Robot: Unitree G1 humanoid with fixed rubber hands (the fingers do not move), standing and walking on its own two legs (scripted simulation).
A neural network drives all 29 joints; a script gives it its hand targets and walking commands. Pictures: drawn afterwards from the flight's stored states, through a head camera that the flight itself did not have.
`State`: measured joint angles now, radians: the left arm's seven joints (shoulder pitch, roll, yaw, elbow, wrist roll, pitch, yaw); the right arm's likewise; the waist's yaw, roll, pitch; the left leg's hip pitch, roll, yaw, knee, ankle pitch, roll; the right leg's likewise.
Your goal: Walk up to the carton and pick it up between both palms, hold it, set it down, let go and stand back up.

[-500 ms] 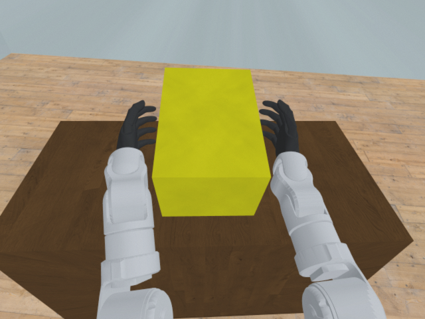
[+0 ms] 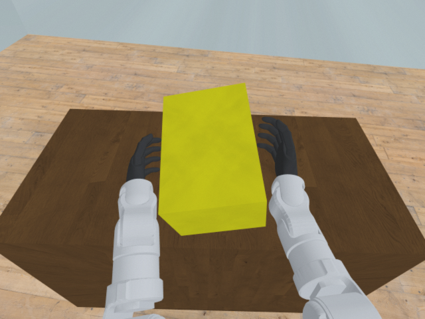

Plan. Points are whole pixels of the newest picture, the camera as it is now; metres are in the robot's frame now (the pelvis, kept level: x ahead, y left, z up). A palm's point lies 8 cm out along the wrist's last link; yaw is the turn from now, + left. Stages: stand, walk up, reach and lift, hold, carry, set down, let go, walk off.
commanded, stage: set down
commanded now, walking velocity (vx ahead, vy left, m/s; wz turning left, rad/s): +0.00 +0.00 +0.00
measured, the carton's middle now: (213, 159) +0.42 +0.01 +0.07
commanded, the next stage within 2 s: none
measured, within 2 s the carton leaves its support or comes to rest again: neither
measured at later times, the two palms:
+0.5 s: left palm (151, 186) +0.35 +0.13 +0.07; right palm (286, 168) +0.37 -0.13 +0.10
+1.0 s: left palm (156, 199) +0.36 +0.13 +0.02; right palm (279, 173) +0.39 -0.13 +0.06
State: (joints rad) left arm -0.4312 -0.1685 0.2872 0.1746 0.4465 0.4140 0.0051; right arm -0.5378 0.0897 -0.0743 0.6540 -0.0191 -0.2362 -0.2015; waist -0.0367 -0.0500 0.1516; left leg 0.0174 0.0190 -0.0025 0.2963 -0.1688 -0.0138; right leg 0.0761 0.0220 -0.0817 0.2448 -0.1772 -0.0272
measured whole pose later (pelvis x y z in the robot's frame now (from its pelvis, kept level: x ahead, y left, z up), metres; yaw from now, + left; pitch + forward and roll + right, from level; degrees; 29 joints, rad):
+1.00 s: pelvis +0.00 -0.01 +0.00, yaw -3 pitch +2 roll +0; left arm -0.52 -0.21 0.47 0.63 0.47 0.05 0.10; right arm -0.70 0.10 -0.39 1.04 -0.28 -0.40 -0.11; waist 0.04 -0.04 0.06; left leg -0.17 0.05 0.03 0.28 -0.14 -0.03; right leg -0.14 0.05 -0.05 0.24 -0.14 -0.05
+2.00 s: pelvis +0.01 -0.02 +0.00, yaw -4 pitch +11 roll +0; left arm -0.55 -0.23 0.61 0.80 0.49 -0.17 0.15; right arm -0.79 0.10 -0.58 1.15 -0.48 -0.44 -0.06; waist 0.05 -0.02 -0.01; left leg -0.34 0.06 0.06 0.29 -0.13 -0.03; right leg -0.33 0.06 -0.02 0.29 -0.15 -0.06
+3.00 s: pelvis +0.01 -0.02 +0.00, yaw -5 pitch +13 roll +0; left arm -0.55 -0.25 0.64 0.74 0.55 -0.24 0.10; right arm -0.76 0.11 -0.61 1.08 -0.51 -0.43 -0.02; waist 0.06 -0.05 -0.01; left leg -0.39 0.06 0.07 0.32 -0.15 -0.03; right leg -0.39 0.06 -0.02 0.34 -0.17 -0.06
